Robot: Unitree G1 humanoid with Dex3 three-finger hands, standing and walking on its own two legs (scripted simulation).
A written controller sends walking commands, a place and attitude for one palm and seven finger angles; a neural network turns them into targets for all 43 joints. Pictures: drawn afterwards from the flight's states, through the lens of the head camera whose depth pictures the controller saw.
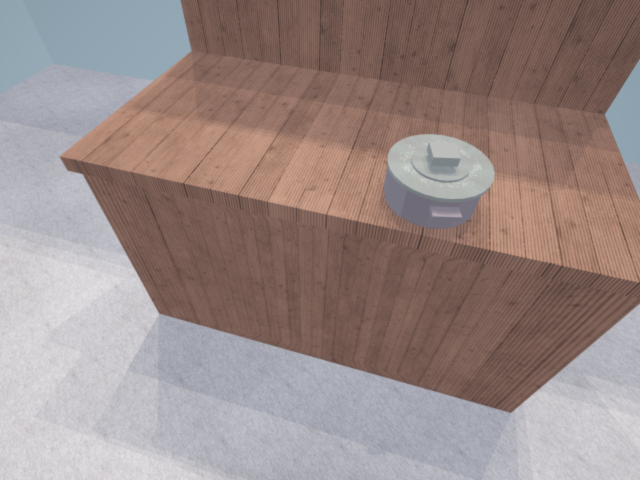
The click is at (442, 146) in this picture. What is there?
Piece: lid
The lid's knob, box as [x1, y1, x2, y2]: [427, 142, 460, 166]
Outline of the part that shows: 429,142 427,152 431,165 457,166 460,158 454,143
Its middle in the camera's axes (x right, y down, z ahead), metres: +0.23 -0.16 +0.73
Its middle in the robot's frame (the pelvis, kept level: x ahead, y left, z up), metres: +0.67 -0.19 +0.05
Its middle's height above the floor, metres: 0.82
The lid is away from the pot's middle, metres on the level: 0.00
